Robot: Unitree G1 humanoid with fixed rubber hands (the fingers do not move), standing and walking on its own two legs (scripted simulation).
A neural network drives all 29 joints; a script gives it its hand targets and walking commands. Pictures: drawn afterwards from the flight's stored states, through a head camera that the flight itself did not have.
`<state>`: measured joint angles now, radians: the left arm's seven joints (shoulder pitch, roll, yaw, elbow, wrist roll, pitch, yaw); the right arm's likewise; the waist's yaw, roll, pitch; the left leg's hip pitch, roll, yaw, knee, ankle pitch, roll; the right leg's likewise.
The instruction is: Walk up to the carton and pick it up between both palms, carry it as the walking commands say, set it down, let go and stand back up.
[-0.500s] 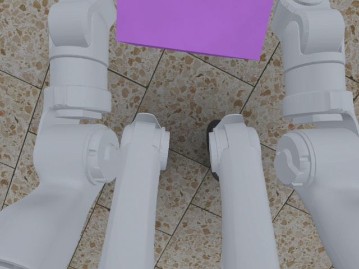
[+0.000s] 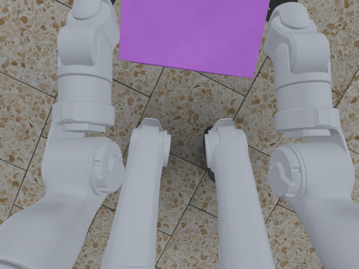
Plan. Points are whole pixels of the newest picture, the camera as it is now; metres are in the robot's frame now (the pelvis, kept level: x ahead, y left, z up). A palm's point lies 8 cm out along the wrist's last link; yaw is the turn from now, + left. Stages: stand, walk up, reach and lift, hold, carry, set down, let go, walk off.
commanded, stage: reach and lift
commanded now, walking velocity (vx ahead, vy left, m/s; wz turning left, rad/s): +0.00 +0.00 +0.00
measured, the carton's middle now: (189, 0) +0.56 +0.00 -0.15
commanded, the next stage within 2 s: none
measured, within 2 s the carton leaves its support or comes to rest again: neither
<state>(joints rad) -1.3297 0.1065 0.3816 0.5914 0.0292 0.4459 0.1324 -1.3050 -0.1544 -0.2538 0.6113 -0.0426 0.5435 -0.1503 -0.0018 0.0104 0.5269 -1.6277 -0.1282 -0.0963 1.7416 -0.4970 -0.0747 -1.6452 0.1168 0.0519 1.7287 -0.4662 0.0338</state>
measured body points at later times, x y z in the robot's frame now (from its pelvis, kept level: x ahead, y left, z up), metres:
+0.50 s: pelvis +0.00 +0.00 +0.05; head +0.31 +0.00 +0.37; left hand +0.53 +0.14 -0.03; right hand +0.52 -0.14 -0.05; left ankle +0.14 +0.13 -0.48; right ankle +0.15 -0.11 -0.48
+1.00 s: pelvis +0.01 +0.00 +0.11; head +0.29 +0.00 +0.45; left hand +0.51 +0.15 +0.04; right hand +0.50 -0.13 +0.02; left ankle +0.14 +0.13 -0.48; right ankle +0.15 -0.11 -0.48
